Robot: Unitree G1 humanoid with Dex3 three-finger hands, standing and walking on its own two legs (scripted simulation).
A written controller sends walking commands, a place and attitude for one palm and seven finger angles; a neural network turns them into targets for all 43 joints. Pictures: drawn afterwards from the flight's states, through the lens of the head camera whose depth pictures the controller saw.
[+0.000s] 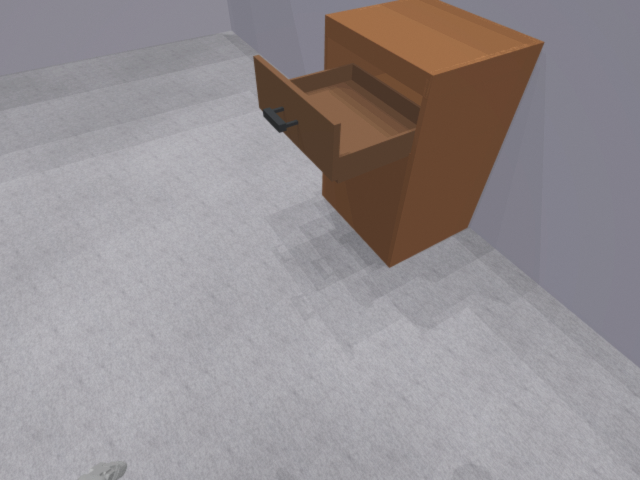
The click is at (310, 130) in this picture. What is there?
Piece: drawer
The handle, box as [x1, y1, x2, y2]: [263, 106, 297, 132]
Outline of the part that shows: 263,109 263,116 279,132 286,130 288,126 297,123 297,120 285,123 275,113 283,110 282,106 274,109 271,109 269,107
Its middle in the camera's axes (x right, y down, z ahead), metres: -0.12 -0.36 +1.15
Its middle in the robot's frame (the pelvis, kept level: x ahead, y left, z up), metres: +1.09 +0.18 -0.13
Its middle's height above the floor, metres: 0.64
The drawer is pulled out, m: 0.29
